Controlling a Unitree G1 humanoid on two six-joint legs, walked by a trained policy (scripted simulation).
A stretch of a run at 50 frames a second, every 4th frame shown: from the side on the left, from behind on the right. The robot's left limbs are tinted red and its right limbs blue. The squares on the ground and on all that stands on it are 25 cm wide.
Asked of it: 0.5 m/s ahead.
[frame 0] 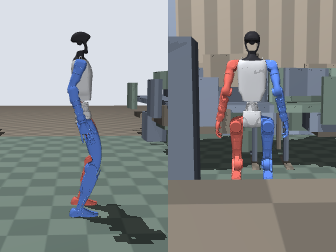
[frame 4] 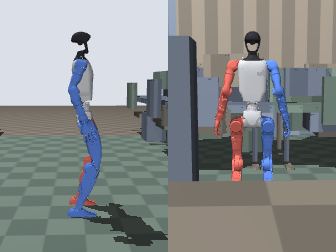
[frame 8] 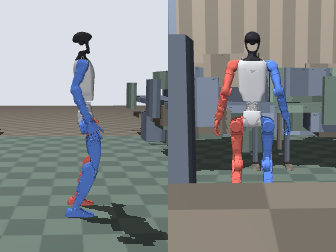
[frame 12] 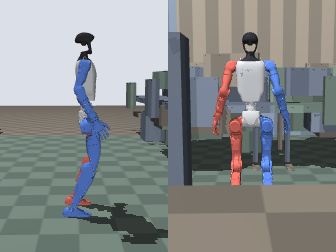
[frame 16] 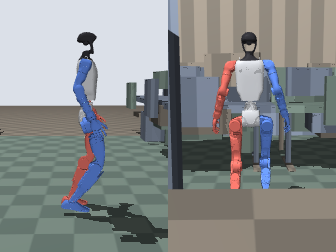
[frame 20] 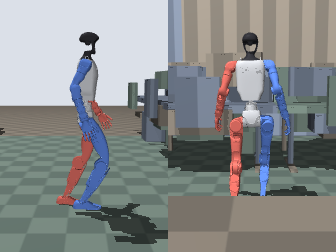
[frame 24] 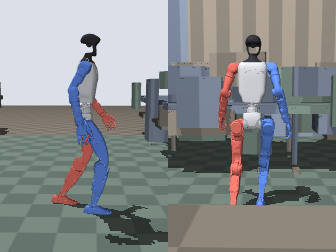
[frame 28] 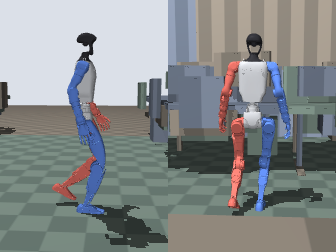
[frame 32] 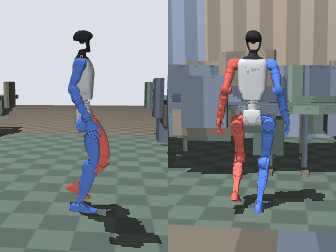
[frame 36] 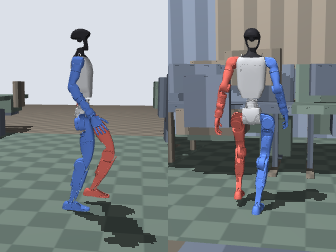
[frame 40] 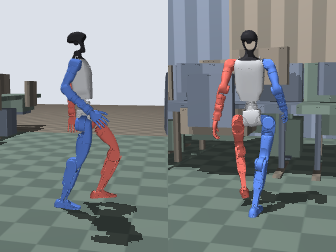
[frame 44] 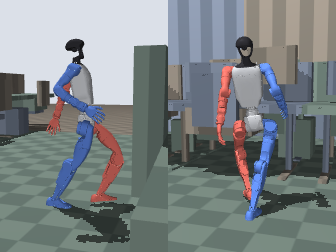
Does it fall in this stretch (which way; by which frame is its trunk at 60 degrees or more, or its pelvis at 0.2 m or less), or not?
no
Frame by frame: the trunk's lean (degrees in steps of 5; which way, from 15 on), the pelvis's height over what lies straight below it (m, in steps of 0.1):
0: 0, 0.8
4: 5, 0.8
8: 5, 0.8
12: 5, 0.8
16: 0, 0.8
20: 0, 0.8
24: 5, 0.8
28: 0, 0.8
32: 0, 0.8
36: 5, 0.8
40: 10, 0.8
44: 10, 0.7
